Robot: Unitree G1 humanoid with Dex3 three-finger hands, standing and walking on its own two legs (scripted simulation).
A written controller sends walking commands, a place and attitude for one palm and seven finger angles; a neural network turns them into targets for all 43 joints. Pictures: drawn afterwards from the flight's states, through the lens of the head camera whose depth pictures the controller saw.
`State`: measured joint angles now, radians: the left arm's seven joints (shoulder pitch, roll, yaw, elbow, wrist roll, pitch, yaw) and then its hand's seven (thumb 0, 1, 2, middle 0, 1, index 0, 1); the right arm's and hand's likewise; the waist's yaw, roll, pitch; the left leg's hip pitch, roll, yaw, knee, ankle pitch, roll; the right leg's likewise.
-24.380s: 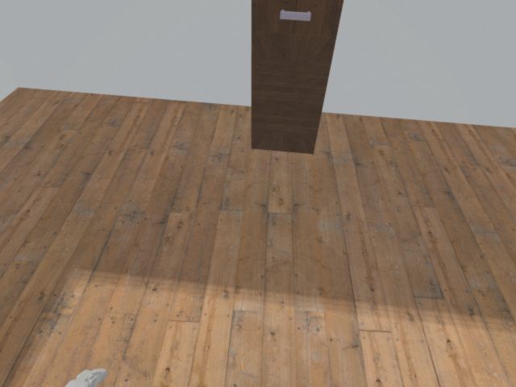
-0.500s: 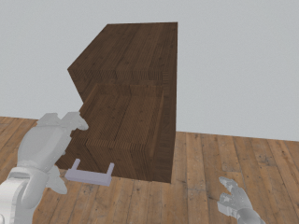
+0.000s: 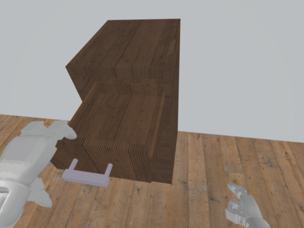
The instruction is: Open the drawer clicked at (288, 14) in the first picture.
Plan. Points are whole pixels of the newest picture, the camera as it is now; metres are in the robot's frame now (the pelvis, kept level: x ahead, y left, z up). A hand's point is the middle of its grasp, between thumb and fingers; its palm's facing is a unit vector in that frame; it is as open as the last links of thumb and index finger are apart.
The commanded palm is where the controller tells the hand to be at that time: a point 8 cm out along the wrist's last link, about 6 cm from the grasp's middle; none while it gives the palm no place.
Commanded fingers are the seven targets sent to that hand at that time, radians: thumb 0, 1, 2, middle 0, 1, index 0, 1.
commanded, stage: draw the hand back to the body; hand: left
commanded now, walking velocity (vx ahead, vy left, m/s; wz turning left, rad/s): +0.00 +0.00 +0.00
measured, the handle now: (89, 171) +0.25 +0.24 +0.01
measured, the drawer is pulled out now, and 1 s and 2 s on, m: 0.29 0.29 0.29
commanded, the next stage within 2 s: step back with the hand held close in 1.18 s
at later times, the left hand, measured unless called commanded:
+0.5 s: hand (58, 142) +0.22 +0.22 +0.19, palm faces +0.37 -0.85 -0.37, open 12.8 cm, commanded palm +0.16 +0.27 +0.20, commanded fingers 0.00 0.09 0.56 -0.26 -0.82 -0.26 -0.82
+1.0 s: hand (54, 151) +0.20 +0.23 +0.18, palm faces +0.40 -0.82 -0.41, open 8.5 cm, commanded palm +0.15 +0.27 +0.19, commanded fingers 0.00 0.90 0.90 -0.20 -0.30 -0.20 -0.30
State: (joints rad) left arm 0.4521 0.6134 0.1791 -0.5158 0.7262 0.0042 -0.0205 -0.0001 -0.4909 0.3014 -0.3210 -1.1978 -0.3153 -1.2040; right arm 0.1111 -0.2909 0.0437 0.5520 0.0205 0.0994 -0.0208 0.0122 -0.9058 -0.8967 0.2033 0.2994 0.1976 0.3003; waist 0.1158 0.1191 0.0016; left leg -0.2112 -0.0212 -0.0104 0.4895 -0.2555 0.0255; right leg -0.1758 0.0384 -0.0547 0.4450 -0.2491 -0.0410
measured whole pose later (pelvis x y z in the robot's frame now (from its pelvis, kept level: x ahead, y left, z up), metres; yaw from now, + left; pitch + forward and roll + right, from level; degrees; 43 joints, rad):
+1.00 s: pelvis +0.02 -0.01 +0.01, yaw +0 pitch -3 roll +0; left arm 0.53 0.33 0.30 -0.50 -0.07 -0.12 0.10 0.01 0.63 0.79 -0.23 -0.47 -0.22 -0.47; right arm 0.16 -0.22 0.01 0.63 0.00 -0.09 -0.07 0.01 -0.91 -0.90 0.20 0.30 0.20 0.30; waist 0.07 0.07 0.01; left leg -0.09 -0.02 -0.01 0.39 -0.25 0.02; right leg -0.06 0.05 -0.05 0.35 -0.24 -0.05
